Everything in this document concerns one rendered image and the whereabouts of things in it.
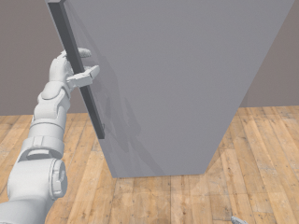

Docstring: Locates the left robot hand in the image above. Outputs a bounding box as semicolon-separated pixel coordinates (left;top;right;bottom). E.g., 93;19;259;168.
49;48;100;93

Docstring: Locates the robot left upper arm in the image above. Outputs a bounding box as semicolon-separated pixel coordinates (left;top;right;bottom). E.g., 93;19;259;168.
0;158;68;224

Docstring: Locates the fridge door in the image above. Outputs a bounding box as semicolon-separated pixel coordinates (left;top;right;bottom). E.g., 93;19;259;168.
45;0;295;178

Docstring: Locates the handle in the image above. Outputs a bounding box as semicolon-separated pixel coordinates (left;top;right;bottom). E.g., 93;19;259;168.
48;0;105;139

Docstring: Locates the robot left forearm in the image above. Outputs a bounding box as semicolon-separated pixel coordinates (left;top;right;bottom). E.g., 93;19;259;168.
7;80;71;199

